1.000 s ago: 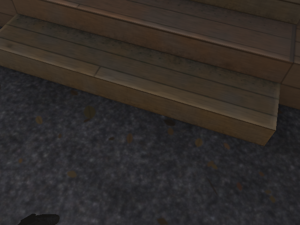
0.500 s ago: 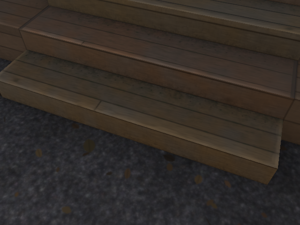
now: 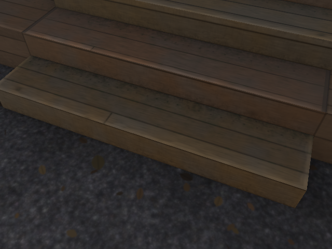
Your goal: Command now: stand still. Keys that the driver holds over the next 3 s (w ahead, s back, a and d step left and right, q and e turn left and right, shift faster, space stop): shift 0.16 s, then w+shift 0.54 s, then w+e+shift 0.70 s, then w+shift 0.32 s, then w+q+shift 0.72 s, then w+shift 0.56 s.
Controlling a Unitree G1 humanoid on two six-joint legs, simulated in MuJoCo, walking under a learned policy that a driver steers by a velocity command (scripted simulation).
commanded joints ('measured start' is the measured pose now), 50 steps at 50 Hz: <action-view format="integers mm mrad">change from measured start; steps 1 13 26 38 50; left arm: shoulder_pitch -2 131 -155 -348 155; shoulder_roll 94 242 74 87 274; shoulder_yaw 22 71 31 18 99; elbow -34 65 -102 -151 35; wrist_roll -1 -36 17 11 9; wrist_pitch -13 -41 -61 -14 -29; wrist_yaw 4 14 -57 -100 -48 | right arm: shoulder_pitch -4 -126 234 312 49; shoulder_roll -98 -105 -243 -145 -171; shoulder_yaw -22 -25 -49 -16 2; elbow -28 -15 74 122 -55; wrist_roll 1 52 -44 -15 -27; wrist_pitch -12 -80 -106 -156 -189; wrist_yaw -5 20 43 44 51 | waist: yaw -1 60 -82 -62 86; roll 6 -198 115 90 4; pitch -29 144 62 135 -122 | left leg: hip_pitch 41 -334 344 261 -529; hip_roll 41 62 478 240 94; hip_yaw -36 83 -625 87 11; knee -85 265 -474 -640 877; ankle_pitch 172 -143 -676 131 73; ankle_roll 33 58 231 174 83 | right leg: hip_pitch -34 17 -838 -529 422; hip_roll -55 -404 -71 -85 -236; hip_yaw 61 588 132 -83 671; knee -127 -489 663 179 -349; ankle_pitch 80 -622 1 333 -213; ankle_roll -23 -259 -123 -43 -349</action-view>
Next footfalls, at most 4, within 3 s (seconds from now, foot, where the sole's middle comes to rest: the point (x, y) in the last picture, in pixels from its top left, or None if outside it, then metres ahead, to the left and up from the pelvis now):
0.46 left None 0.10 0.16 -0.77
0.92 right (185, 248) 0.52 -0.05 -0.77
1.32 left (150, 187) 0.79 0.10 -0.77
1.58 right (241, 139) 0.96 -0.31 -0.62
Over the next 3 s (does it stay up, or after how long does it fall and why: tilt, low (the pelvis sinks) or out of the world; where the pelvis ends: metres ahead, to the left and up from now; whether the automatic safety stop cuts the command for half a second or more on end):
stays up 1.96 -0.66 0.63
